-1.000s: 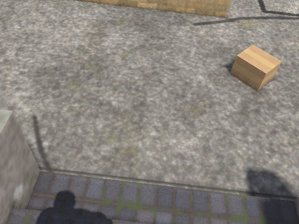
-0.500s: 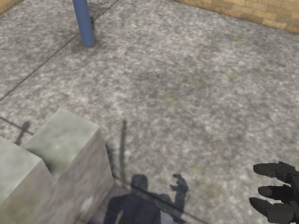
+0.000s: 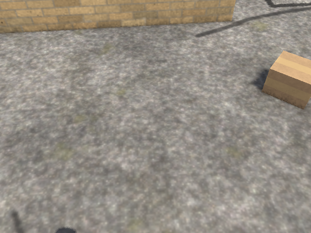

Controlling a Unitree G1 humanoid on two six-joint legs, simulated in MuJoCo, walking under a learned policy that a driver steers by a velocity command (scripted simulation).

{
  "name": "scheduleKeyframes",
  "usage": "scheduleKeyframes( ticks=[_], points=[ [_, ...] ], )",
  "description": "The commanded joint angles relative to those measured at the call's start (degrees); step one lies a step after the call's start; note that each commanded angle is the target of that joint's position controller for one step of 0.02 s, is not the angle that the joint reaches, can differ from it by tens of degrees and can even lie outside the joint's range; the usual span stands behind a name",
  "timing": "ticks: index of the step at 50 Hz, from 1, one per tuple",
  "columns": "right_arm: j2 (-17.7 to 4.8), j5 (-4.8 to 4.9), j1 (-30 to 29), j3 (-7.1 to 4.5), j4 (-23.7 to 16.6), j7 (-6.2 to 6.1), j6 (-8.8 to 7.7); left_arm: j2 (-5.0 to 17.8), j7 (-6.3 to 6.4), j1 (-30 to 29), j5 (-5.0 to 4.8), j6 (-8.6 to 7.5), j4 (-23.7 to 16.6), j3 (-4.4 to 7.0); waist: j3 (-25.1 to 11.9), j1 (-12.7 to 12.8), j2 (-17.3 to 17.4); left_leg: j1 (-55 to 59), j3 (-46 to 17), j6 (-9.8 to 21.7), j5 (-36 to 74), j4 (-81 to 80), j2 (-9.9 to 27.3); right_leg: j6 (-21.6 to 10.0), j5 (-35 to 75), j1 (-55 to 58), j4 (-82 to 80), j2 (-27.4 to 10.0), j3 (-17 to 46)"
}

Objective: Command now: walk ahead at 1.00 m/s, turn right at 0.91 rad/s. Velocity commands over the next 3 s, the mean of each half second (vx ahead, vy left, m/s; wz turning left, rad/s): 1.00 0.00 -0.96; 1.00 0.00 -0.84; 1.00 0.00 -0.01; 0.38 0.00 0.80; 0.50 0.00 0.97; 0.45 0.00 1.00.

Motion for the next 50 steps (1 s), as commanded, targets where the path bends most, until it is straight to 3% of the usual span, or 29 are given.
scheduleKeyframes(
  ticks=[1, 2, 3, 4, 5, 6, 8, 9, 11, 13, 16, 18, 21, 23, 24, 25, 26, 27, 29, 31, 35, 39, 42, 43, 44, 45, 46, 47, 50],
  points=[
    [-10.30, -0.44, -3.22, -1.45, -3.55, -0.81, 1.35, 5.90, 2.11, 21.07, 1.27, 1.18, 5.54, 2.22, 1.68, 12.00, 2.24, -16.77, -0.94, 4.24, 75.12, 15.43, 8.26, -3.43, -26.90, 31.24, -10.68, 8.19, -8.35],
    [-9.51, -1.35, -5.45, -1.68, -2.19, -1.93, 2.43, 6.62, 2.33, 30.26, 2.27, 0.67, 8.68, 3.08, 0.50, 18.27, -2.81, -25.35, -3.04, 4.85, 55.81, 44.33, 5.64, -7.85, -22.32, 44.57, -19.02, 3.50, 1.42],
    [-4.34, -2.22, -13.50, -0.84, -3.74, -1.87, 3.31, 8.79, 2.48, 31.95, -0.18, 0.26, 9.52, 3.42, 5.33, 21.65, -7.96, -41.47, -3.59, 6.41, 9.50, 67.23, -3.47, -10.88, -17.24, 45.85, -17.25, -0.20, 7.91],
    [-0.94, -1.31, -10.65, -0.03, -11.13, -1.88, 2.32, 13.08, 2.83, 28.37, -0.44, -0.99, 9.90, 2.10, 1.79, 9.10, -9.89, -55.92, -12.14, 4.75, 8.32, 62.21, -1.05, -8.91, 22.37, 53.28, -0.69, -5.66, 16.84],
    [-3.64, -2.69, -10.07, 0.26, -12.91, -1.05, 1.55, 11.61, 3.16, 27.46, -1.75, -1.37, 8.63, 2.21, -6.91, 8.99, 1.04, -60.53, -17.39, 4.56, 13.21, 50.42, 1.11, -13.55, 10.97, 59.41, -5.11, -8.31, 28.70],
    [-6.08, -2.71, -10.31, -0.08, -13.93, -0.39, 0.56, 12.24, 3.67, 26.09, -1.27, -1.40, 7.92, 2.64, -7.87, 8.46, -0.24, -66.03, -20.91, 2.65, 11.17, 42.62, 0.80, -19.40, -25.09, 55.88, -14.58, -14.75, 44.42],
    [-7.91, -2.98, -17.35, -1.13, -11.68, -0.48, 1.41, 6.99, 3.45, 18.91, 0.43, -3.56, 6.71, 0.80, 3.96, 4.54, 4.40, -62.15, -24.04, -0.26, 18.03, 24.52, 2.78, -19.25, -43.10, 32.69, -18.65, -16.01, 50.15],
    [-9.39, -1.48, -23.79, -1.68, -13.67, 0.09, 2.49, 5.48, 4.07, 14.48, 0.02, -4.10, 5.21, -0.19, 9.24, 2.48, 9.69, -47.11, -22.98, -3.47, 27.75, 3.08, 2.68, -16.70, -41.94, 12.19, -23.18, -10.16, 41.92],
    [-6.56, -1.22, -19.47, -0.78, -11.48, 1.01, 2.80, 7.79, 4.25, 10.99, 1.61, -5.30, 4.54, 0.85, 5.80, 0.49, 1.23, -24.31, -16.06, -3.28, 53.41, -5.11, -1.25, -13.25, -24.13, -2.67, -18.97, -2.27, 29.90],
    [-3.87, -1.01, -19.42, -0.39, -11.05, 2.27, 1.71, 4.23, 4.27, 11.03, -1.58, -6.03, 5.44, 0.13, 0.18, 0.66, 1.17, -12.37, -18.75, -0.21, 78.50, -19.20, -1.47, -7.94, -37.41, -3.22, -9.33, 3.56, 24.69],
    [-2.44, 1.24, -25.56, 0.01, -14.12, 2.53, 1.87, 5.66, 3.82, 16.92, -0.65, -4.97, 5.49, 0.33, 0.84, 5.77, -2.31, -14.93, -19.83, 0.86, 66.37, -26.95, -5.03, -7.44, -37.19, 7.82, -0.83, 3.51, 28.95],
    [-3.02, 2.41, -26.21, -0.07, -15.06, 1.98, 1.53, 5.15, 4.83, 20.58, 1.54, -3.58, 7.04, 0.28, 4.15, 6.68, -3.67, -15.54, -22.69, 0.31, 60.70, -37.45, -3.90, -6.69, -38.65, 15.60, 5.35, 3.61, 32.01],
    [-9.12, 3.95, -5.51, -3.43, -7.19, 0.64, 1.27, 6.29, 4.89, 20.03, 2.33, -2.37, 7.35, 0.79, -3.15, -3.47, 2.14, 5.12, -25.15, 0.08, 61.05, -47.72, -1.01, -5.47, -33.13, 16.74, 33.48, 4.92, 29.46],
    [-9.09, -2.46, 5.32, -2.41, -5.00, 1.38, 1.46, -4.77, 4.19, 18.97, -0.60, -3.90, 3.54, -2.00, -6.14, -3.54, 11.55, 28.80, -28.41, -3.00, 66.43, -18.02, 7.26, -3.89, -67.40, -16.46, 68.54, 9.07, 21.49],
    [-10.32, -3.16, 4.57, -2.84, -4.55, 2.07, 1.70, -5.76, 5.49, 26.50, -3.37, -4.24, 0.30, -2.51, -13.73, 2.43, 25.43, 33.32, -47.84, 0.85, 63.05, -24.67, 17.99, -2.53, -62.40, -26.51, 78.61, 6.54, 13.59],
    [-10.74, -0.96, -0.45, -4.13, -5.67, 1.22, 1.25, -1.81, 5.21, 20.32, -0.28, -4.03, 0.84, -2.33, -14.18, 0.29, 25.83, 29.68, -65.83, 7.79, 14.05, -42.09, 22.60, -2.94, -53.90, -34.71, 72.10, 3.49, 11.20],
    [-2.11, 0.00, -5.65, -1.74, -8.23, 1.23, 1.34, 5.34, 4.29, 8.66, 1.63, -2.56, 1.18, -0.60, 0.99, -2.46, 4.49, 11.40, -51.98, 4.83, 2.61, -48.57, 14.37, -2.30, -45.76, -29.05, 61.42, -0.52, 11.67],
    [-2.54, -0.83, -7.42, -1.55, -7.05, 0.65, 0.51, 3.58, 2.70, 5.65, 2.05, -2.38, -0.72, -0.49, 4.53, -0.95, 9.25, 3.85, -51.33, 3.95, 12.26, -46.61, 15.15, -1.60, -40.85, -27.30, 59.28, -1.46, 13.71],
    [-0.03, 0.66, -5.70, -0.10, -3.04, -0.14, -1.42, -0.76, 0.59, 1.34, 0.50, -1.08, -2.68, -1.90, 11.60, 3.96, 5.20, -12.81, -32.62, 0.61, 39.47, -47.65, 9.24, 2.08, -34.53, -17.58, 41.31, -3.85, 14.42],
    [-0.70, 0.80, -10.00, -0.06, -3.78, 0.44, -1.68, -2.77, -0.02, 1.74, 0.50, -0.66, -3.17, -3.00, 7.68, 6.35, 10.19, -17.09, -24.52, 0.77, 47.68, -51.48, 6.53, 3.00, -27.91, -8.48, 32.82, -3.48, 10.38],
    [-0.65, 1.50, -4.08, 0.16, -3.35, 0.39, -0.78, -1.39, -0.51, -7.69, -0.25, -1.44, -5.88, -3.84, 6.70, 3.60, 3.55, -3.83, -12.31, -0.99, 73.52, -52.42, 4.72, 0.19, -23.62, -11.02, 15.91, -2.07, 2.33],
    [-4.09, 0.50, -0.57, 0.05, -2.60, -1.15, 0.60, -0.26, -0.54, -10.41, -0.79, -1.68, -6.86, -4.54, 3.07, 4.79, 5.31, 4.89, -3.36, -2.40, 103.95, -47.17, 4.03, -3.26, -26.20, 2.50, 0.60, 4.56, -6.20],
    [-8.94, -0.43, -4.19, -0.58, -3.76, -2.64, 1.69, 6.48, 0.82, 12.75, 0.72, -1.24, -0.25, -1.92, -6.37, 16.62, 6.28, -1.03, -5.72, -1.50, 116.30, -19.07, 8.24, -6.91, -31.77, 29.87, -4.76, 7.35, -1.84],
    [-10.75, 0.07, -9.91, -1.18, -5.16, -2.17, 2.00, 9.08, 1.65, 25.98, 0.07, -1.47, 4.27, -0.08, -10.32, 23.59, 3.32, -9.86, -4.18, -0.61, 92.94, 6.18, 3.87, -11.73, -26.89, 44.08, -13.81, 3.42, 4.65],
    [-5.40, -1.06, -13.16, -0.27, -7.56, -0.78, 1.30, 9.87, 2.70, 23.54, -1.17, -1.12, 5.84, 0.80, -10.98, 18.24, -7.48, -30.45, -6.08, 1.21, 25.70, 25.96, -5.53, -12.75, -30.70, 56.91, -10.42, -2.51, 14.00],
    [-1.35, -0.30, -4.31, 1.06, -11.91, -0.29, 0.42, 12.40, 2.75, 18.97, -0.32, -1.86, 3.66, 0.36, -16.42, 7.82, -7.13, -41.51, -15.37, 3.72, 17.41, 32.13, -1.88, -17.39, -17.50, 62.71, -7.45, -13.78, 30.52],
    [-4.41, 1.21, -9.57, 0.75, -14.38, 0.46, -0.43, 10.49, 4.32, 21.88, 0.84, -1.02, 2.96, 0.70, -16.62, 12.43, -5.30, -48.49, -17.74, 3.10, 23.17, 31.54, -4.48, -20.97, -42.35, 61.26, -24.36, -17.18, 42.40],
    [-6.55, 1.09, -11.86, 0.45, -14.25, 0.63, -0.59, 7.33, 5.07, 18.47, 0.48, -1.49, 3.70, 0.53, -3.86, 9.58, 1.40, -51.42, -17.22, 3.50, 28.04, 25.00, -1.40, -17.90, -50.56, 49.65, -32.94, -16.53, 40.64],
    [-4.09, -1.63, -11.43, 0.95, -13.09, 2.05, 2.30, 4.93, 5.52, 13.41, -0.12, -4.68, 3.82, -0.46, 5.35, 1.53, 7.81, -39.71, -18.03, 1.19, 30.88, 12.81, 3.04, -12.43, -40.35, 26.53, -36.36, -9.43, 28.56]
  ],
)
